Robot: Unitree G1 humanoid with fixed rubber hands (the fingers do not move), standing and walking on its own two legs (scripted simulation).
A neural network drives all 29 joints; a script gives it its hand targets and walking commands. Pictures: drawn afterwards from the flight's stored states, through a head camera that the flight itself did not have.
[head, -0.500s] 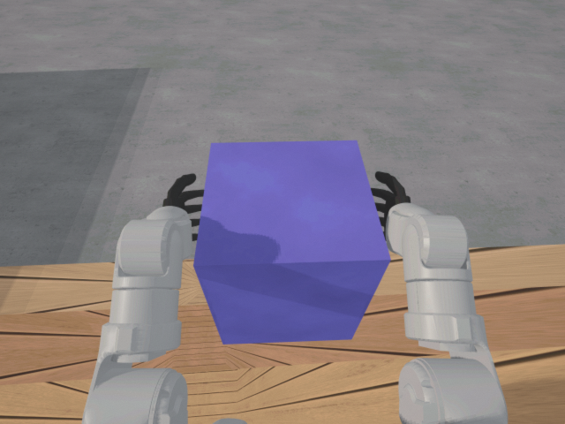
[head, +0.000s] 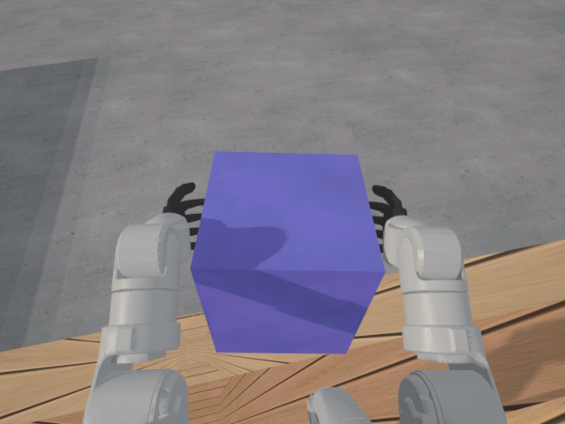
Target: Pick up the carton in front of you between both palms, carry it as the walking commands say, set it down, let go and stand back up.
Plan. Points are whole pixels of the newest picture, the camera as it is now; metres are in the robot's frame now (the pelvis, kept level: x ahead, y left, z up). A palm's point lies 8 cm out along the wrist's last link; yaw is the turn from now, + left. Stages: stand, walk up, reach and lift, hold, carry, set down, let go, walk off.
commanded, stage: carry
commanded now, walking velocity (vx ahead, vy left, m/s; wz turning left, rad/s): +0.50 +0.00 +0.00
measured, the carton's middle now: (283, 257) +0.35 -0.03 +0.02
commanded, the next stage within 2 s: none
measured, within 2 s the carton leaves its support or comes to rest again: neither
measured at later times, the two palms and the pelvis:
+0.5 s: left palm (193, 144) +0.69 +0.14 -0.02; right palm (322, 130) +0.72 -0.16 -0.02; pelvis +0.35 -0.04 -0.10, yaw +1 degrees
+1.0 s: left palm (218, 94) +1.07 +0.11 -0.13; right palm (311, 94) +1.04 -0.19 -0.13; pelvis +0.71 +0.00 -0.21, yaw +0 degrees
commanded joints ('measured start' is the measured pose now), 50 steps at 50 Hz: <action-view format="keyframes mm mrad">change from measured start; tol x32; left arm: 1 -651 -1026 -601 -122 -312 -48 -210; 50 -622 -1013 -643 -177 -288 -80 -184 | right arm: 1 -831 1188 709 -175 520 -50 274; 36 -561 885 580 -127 277 -15 212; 50 -753 1212 709 -165 537 -84 283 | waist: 1 16 69 -438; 14 156 -285 -530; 37 2 230 -500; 50 -65 19 -414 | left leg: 1 385 323 -453 -156 726 139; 12 143 160 -87 510 678 -41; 14 -378 11 -105 925 -266 -148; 15 -502 21 -148 962 -243 -145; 26 -469 110 -90 179 419 -97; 35 474 85 5 -299 659 -18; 36 663 275 -186 -123 1129 42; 40 657 385 -679 -164 481 205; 50 551 162 -323 -63 604 58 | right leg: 1 -70 -17 -29 -95 222 -6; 11 541 64 -192 -768 899 -64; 14 1141 -306 326 -622 1091 -252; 15 1183 -356 523 -687 665 -359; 34 448 -50 -17 -158 675 -77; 37 -127 94 -35 397 -216 18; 50 -139 9 -70 -538 557 -7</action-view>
